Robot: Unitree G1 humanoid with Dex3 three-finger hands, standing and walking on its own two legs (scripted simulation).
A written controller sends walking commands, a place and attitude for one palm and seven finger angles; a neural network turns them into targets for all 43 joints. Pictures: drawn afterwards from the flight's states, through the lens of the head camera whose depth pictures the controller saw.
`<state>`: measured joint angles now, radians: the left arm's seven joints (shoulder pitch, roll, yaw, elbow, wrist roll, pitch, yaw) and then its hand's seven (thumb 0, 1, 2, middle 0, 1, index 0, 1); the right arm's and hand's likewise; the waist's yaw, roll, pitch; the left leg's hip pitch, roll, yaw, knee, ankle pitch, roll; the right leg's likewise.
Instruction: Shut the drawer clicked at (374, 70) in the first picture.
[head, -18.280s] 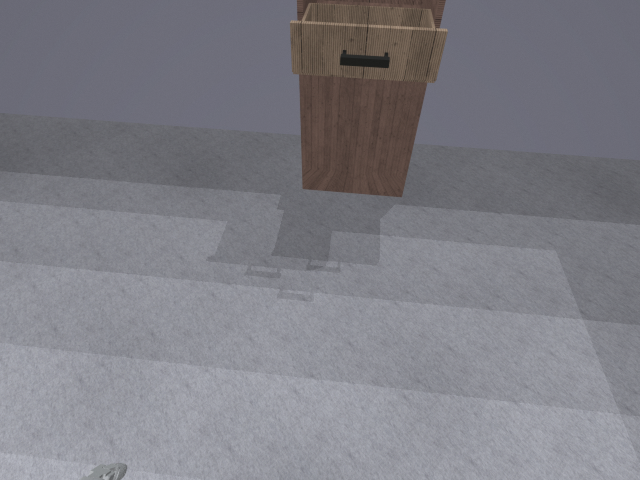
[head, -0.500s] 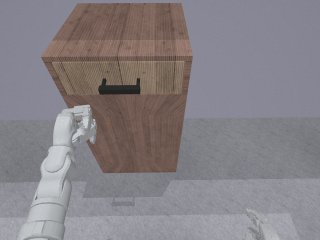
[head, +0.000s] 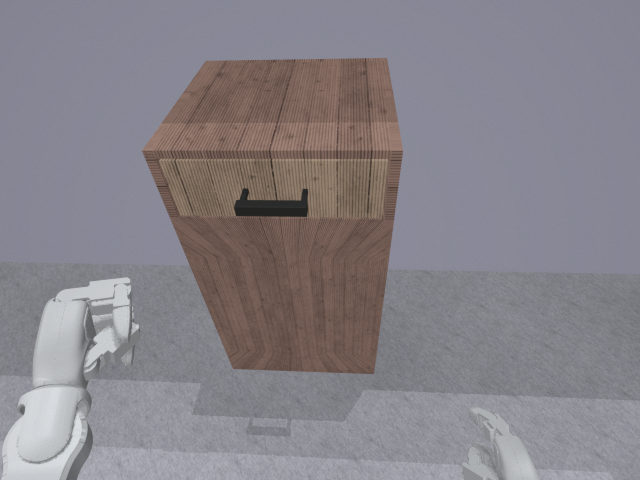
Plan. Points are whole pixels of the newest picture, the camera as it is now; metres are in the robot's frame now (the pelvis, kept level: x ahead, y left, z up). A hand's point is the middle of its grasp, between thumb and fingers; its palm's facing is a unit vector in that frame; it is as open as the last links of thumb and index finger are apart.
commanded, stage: draw the hand back to the body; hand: left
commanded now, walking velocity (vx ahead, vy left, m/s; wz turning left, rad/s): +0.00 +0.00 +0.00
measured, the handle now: (273, 201) +0.60 +0.16 +0.00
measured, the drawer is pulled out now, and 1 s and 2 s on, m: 0.00 0.00 0.00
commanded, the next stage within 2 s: step back with the hand held close in 0.34 s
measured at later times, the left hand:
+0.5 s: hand (88, 361) +0.18 +0.24 +0.15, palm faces +0.39 -0.84 -0.37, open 3.3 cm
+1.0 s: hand (54, 383) +0.16 +0.26 +0.15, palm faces +0.28 -0.81 -0.51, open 3.3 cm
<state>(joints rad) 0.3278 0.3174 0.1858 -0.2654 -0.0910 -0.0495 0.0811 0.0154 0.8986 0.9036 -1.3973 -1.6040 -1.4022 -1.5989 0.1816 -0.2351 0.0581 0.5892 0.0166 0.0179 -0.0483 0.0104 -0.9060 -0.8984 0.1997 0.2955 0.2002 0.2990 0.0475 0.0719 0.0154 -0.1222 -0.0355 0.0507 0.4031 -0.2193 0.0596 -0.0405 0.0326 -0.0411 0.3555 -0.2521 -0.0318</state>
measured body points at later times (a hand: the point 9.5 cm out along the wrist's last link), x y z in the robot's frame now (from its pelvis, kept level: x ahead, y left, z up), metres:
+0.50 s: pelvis +0.00 +0.00 +0.00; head -0.02 -0.02 +0.45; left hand +0.15 +0.28 +0.17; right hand +0.19 -0.22 -0.08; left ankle +0.00 +0.08 -0.74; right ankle -0.03 -0.10 -0.74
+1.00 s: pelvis -0.04 +0.03 -0.01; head -0.01 +0.02 +0.44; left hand +0.14 +0.30 +0.17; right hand +0.14 -0.22 -0.09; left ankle +0.00 +0.08 -0.74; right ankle -0.03 -0.10 -0.74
